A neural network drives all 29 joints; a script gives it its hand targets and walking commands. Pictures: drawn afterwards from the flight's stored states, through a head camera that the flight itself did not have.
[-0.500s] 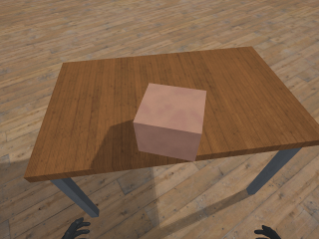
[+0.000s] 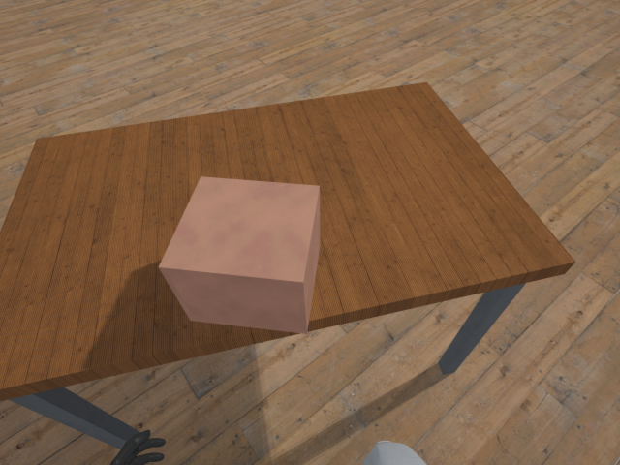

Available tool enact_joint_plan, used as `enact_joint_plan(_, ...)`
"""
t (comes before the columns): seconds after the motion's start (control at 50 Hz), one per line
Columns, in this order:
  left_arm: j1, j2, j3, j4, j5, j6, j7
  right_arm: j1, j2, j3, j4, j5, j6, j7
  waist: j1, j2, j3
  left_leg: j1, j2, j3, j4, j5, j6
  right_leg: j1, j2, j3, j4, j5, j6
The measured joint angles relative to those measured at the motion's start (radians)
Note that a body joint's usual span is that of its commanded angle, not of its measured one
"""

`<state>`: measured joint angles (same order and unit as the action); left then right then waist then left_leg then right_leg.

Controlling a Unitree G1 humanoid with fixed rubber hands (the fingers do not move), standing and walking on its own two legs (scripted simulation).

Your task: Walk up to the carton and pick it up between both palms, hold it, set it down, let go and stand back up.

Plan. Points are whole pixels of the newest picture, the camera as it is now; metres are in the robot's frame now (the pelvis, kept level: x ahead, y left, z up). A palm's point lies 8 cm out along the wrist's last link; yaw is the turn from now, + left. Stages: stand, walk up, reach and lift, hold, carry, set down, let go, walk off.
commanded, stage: walk up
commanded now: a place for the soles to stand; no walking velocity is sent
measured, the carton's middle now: (253, 254) +0.43 +0.09 -0.02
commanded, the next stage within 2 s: none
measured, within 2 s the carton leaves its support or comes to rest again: neither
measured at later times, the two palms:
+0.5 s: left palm out of the picture +0.09 +0.27 -0.07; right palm (527, 429) +0.16 -0.28 -0.10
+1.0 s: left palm out of the picture +0.07 +0.32 -0.09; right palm (473, 430) +0.16 -0.21 -0.10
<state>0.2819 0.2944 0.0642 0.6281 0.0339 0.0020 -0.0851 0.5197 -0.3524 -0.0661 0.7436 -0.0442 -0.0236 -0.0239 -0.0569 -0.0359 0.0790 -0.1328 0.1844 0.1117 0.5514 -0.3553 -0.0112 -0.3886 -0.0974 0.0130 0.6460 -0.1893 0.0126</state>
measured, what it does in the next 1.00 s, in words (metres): steps on the spot: left foot, then right foot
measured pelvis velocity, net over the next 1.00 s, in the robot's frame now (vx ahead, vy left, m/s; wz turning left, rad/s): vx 0.04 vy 0.04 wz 0.21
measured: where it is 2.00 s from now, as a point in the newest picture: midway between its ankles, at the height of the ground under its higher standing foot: outside the picture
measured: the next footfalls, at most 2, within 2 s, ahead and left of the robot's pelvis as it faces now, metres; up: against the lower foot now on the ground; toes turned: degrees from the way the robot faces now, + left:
left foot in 0.60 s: +0.09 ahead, +0.17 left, +0.00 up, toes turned +14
right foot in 0.94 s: +0.11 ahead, -0.07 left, +0.00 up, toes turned +6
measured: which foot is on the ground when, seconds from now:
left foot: down 0.00-0.02, up 0.04-0.58, down 0.60-1.00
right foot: down 0.00-0.60, up 0.62-0.92, down 0.94-1.00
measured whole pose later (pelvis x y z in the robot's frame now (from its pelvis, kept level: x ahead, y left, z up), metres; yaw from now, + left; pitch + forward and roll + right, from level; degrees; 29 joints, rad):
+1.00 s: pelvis +0.04 +0.04 +0.01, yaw +12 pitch -1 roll -2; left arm 0.33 0.28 0.01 0.63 0.03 0.01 0.01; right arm 0.33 -0.28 -0.03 0.66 0.00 0.03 0.01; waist -0.02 0.04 0.04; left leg -0.33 -0.02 -0.06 0.64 -0.28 0.01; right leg -0.26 0.00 -0.04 0.56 -0.25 0.01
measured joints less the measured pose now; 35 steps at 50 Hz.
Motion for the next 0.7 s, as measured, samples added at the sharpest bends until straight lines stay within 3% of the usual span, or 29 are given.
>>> enact_joint_plan(0.04,-0.006,-0.031,-0.007,0.020,0.009,-0.013,0.028,-0.030,-0.010,0.000,-0.005,0.003,0.017,0.011,0.013,0.055,0.018,-0.050,0.028,-0.069,0.152,-0.117,0.026,0.003,0.043,-0.030,0.051,-0.055,0.003)
enact_joint_plan(0.08,0.012,-0.044,-0.030,0.023,0.011,-0.013,0.054,-0.058,0.009,0.010,-0.028,0.003,0.043,0.012,0.028,0.069,0.019,-0.124,-0.039,-0.136,0.345,-0.220,0.023,0.008,0.051,-0.040,0.087,-0.099,-0.007)
enact_joint_plan(0.14,0.057,-0.041,-0.044,0.038,-0.002,-0.001,0.081,-0.094,0.032,0.029,-0.054,0.002,0.067,0.008,0.057,0.072,0.000,-0.221,-0.138,-0.131,0.542,-0.180,0.008,0.069,0.047,-0.038,0.004,-0.076,-0.016)
enact_joint_plan(0.22,0.099,-0.022,-0.039,0.034,0.012,-0.008,0.101,-0.133,0.033,0.035,-0.080,0.011,0.063,0.012,0.076,0.093,0.000,-0.298,-0.180,-0.145,0.543,-0.072,-0.006,0.141,0.055,-0.059,-0.122,-0.024,-0.028)
enact_joint_plan(0.34,0.087,-0.011,-0.041,0.018,0.023,-0.022,0.125,-0.172,0.011,0.016,-0.082,-0.009,0.095,0.029,0.073,0.101,0.035,-0.364,-0.210,-0.211,0.593,-0.005,-0.030,0.159,0.037,-0.093,-0.131,-0.041,-0.030)
enact_joint_plan(0.44,0.062,0.002,-0.046,-0.011,0.023,-0.021,0.130,-0.199,0.020,0.010,-0.081,0.002,0.109,0.042,0.074,0.081,0.045,-0.346,-0.189,-0.204,0.505,-0.007,-0.044,0.148,0.002,-0.118,-0.111,-0.054,-0.019)
enact_joint_plan(0.56,0.048,0.040,-0.042,-0.037,0.019,-0.006,0.121,-0.234,0.052,0.016,-0.097,0.012,0.092,0.059,0.085,0.040,0.034,-0.238,-0.151,-0.154,0.223,-0.026,-0.030,0.110,-0.045,-0.149,-0.025,-0.098,0.002)
enact_joint_plan(0.6,0.044,0.059,-0.038,-0.038,0.013,0.003,0.117,-0.239,0.058,0.014,-0.103,0.017,0.072,0.062,0.081,0.016,0.025,-0.177,-0.161,-0.140,0.098,0.060,-0.010,0.084,-0.070,-0.151,0.043,-0.133,0.016)
enact_joint_plan(0.64,0.035,0.073,-0.028,-0.026,0.006,0.017,0.111,-0.246,0.075,0.016,-0.098,0.017,0.055,0.057,0.080,-0.041,0.032,-0.171,-0.205,-0.120,0.112,0.066,0.001,0.055,-0.103,-0.110,0.140,-0.231,-0.005)
enact_joint_plan(0.7,0.047,0.045,-0.035,-0.018,-0.013,0.048,0.116,-0.226,0.072,0.021,-0.103,0.032,0.053,0.046,0.050,-0.018,-0.008,-0.184,-0.197,-0.145,0.121,0.046,0.027,0.002,-0.024,-0.070,0.304,-0.393,-0.005)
